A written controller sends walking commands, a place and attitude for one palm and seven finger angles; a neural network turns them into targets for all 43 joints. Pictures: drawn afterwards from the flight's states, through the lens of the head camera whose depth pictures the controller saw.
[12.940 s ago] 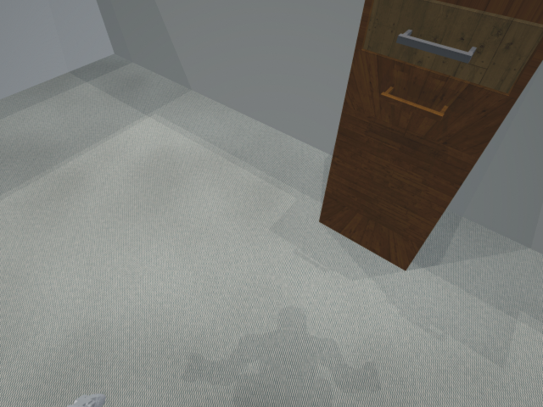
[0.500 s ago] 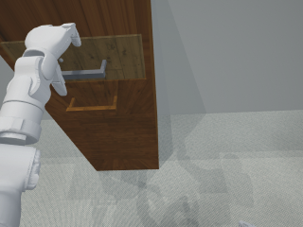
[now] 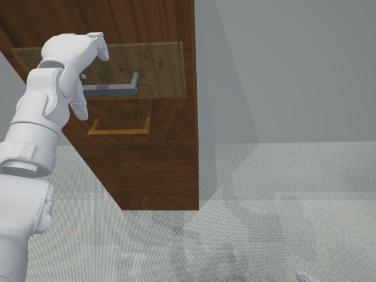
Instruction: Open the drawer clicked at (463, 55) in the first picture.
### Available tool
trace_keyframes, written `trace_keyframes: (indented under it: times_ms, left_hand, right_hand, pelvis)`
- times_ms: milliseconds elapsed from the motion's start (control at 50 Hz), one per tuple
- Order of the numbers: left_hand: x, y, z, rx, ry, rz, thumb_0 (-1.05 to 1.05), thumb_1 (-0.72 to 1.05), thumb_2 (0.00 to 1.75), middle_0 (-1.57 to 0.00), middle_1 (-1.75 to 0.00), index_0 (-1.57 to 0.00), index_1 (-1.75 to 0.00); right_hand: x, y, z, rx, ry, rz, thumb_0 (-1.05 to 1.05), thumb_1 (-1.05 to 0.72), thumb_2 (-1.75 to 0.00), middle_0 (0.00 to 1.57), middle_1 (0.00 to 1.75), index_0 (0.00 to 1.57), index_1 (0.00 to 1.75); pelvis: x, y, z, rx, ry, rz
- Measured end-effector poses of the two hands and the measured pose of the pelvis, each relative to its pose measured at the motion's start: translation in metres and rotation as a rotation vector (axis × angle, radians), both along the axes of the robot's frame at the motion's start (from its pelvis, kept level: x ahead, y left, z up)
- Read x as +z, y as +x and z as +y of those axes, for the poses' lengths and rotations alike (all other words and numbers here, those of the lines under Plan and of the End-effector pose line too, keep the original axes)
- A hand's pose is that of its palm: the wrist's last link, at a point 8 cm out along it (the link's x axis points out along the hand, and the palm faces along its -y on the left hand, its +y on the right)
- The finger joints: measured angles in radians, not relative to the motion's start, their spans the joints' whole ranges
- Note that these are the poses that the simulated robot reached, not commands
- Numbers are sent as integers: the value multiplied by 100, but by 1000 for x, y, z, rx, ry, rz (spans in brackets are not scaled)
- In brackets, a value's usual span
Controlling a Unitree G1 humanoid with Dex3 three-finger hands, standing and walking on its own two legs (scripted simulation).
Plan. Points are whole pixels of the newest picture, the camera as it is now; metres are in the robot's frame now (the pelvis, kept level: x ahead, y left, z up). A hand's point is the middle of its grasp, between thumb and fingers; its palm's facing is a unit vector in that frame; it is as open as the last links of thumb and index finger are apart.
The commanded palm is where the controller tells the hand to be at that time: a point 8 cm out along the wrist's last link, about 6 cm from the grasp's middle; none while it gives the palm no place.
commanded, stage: move the hooked fingers above the handle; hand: left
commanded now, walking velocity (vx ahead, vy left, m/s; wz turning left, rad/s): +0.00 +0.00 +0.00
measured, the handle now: (101, 84) +0.52 +0.23 +0.14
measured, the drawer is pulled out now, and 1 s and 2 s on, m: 0.00 0.00 0.00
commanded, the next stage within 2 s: lower the fingers behind the handle in 0.14 s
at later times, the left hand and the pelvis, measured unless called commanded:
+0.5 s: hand (90, 90) +0.46 +0.22 +0.17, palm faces -0.06 +0.02 -1.00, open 13.9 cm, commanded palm +0.44 +0.23 +0.24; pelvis +0.00 +0.00 +0.00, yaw +0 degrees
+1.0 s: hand (97, 100) +0.46 +0.22 +0.14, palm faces -0.04 +0.00 -1.00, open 13.8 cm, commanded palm +0.45 +0.23 +0.20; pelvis +0.00 +0.00 +0.00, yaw -1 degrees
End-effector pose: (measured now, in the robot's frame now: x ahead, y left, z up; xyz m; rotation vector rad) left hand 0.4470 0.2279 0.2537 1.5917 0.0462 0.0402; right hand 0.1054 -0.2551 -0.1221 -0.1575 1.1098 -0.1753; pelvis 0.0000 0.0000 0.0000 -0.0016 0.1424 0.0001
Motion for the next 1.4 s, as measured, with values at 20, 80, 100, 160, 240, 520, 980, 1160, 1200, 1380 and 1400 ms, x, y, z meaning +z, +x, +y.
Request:
trace_keyframes:
  times_ms: [20,80,100,160,240,520,980,1160,1200,1380,1400]
  left_hand:
    - [-3,0,-3,-16,-3,11,0,-49,30,-32,-120,-32,-120]
    - [-13,-2,-13,-80,-13,25,0,-49,30,-32,-120,-32,-120]
    - [-15,-3,-16,-101,-18,19,0,-49,30,-32,-120,-32,-120]
    - [-17,-4,-20,-131,-25,-15,0,-49,30,-32,-120,-32,-120]
    - [-8,-3,-10,-86,-20,-71,0,-49,30,-32,-120,-32,-120]
    - [-29,-7,-10,-90,-8,52,0,-49,30,-32,-120,-32,-120]
    - [-58,-2,-4,-66,-20,37,0,-49,30,-32,-120,-32,-120]
    - [-68,-2,4,-51,-20,-5,0,-49,30,-32,-120,-32,-120]
    - [-70,-2,5,-41,-18,-4,0,-49,30,-32,-120,-32,-120]
    - [-82,1,-4,-68,-27,15,0,-49,30,-32,-120,-32,-120]
    - [-83,1,-5,-71,-29,12,0,-49,30,-32,-120,-32,-120]
  right_hand:
    - [0,-2,0,-3,-2,4,1,-90,-90,20,29,20,30]
    - [0,-6,-2,-9,-10,11,1,-90,-90,20,30,20,30]
    - [0,-7,-2,-12,-11,12,1,-90,-90,20,29,20,30]
    - [-1,-10,-3,-15,-12,15,1,-90,-90,20,29,20,30]
    - [-3,-12,-2,-12,-2,21,1,-90,-90,20,29,20,30]
    - [1,-3,-6,-6,-29,2,1,-90,-90,20,30,20,30]
    - [-5,-22,-11,-43,-30,58,1,-90,-90,20,30,20,30]
    - [-5,-23,-15,-41,-43,58,1,-90,-90,20,29,20,30]
    - [-5,-23,-15,-42,-40,60,1,-90,-90,20,29,20,30]
    - [-7,-29,-11,-51,-39,66,1,-90,-90,20,29,20,30]
    - [-7,-30,-11,-53,-38,66,1,-90,-90,20,30,20,30]
  pelvis:
    - [0,0,0,-1,0,-1]
    - [0,0,0,-5,0,-1]
    - [0,0,0,-7,0,-1]
    - [0,0,0,-11,0,2]
    - [0,0,0,-15,0,5]
    - [-1,-2,-2,1,1,2]
    - [-3,2,-5,-13,-1,26]
    - [-5,1,-4,-14,-1,44]
    - [-5,1,-4,-13,-2,46]
    - [-7,0,-2,-14,-2,51]
    - [-7,0,-2,-15,-2,51]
